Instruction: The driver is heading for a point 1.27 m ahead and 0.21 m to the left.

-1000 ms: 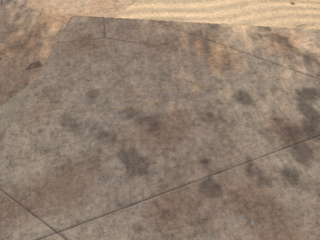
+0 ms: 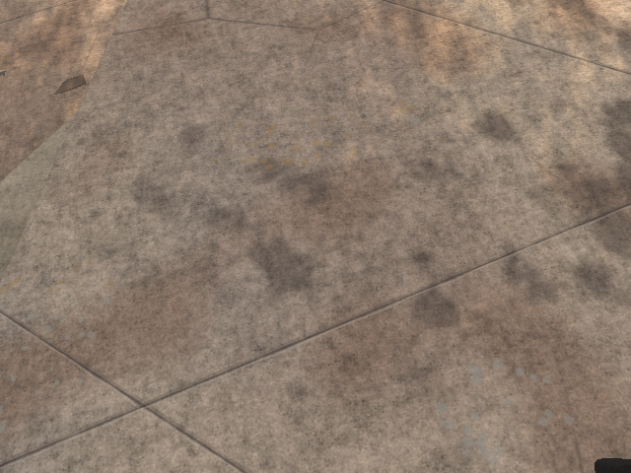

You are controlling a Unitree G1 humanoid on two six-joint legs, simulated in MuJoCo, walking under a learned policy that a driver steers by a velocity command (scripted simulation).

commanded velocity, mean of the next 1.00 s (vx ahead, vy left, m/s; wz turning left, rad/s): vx -0.01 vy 0.00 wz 0.27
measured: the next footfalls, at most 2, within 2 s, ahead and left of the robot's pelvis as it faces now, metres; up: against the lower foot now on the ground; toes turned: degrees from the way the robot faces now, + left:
left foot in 0.28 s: -0.04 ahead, +0.15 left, +0.00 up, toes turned -5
right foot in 0.70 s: +0.07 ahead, -0.05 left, +0.00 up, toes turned +26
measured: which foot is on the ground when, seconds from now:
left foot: up 0.00-0.26, down 0.28-0.70, up 0.72-1.00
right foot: down 0.00-0.28, up 0.30-0.68, down 0.70-1.00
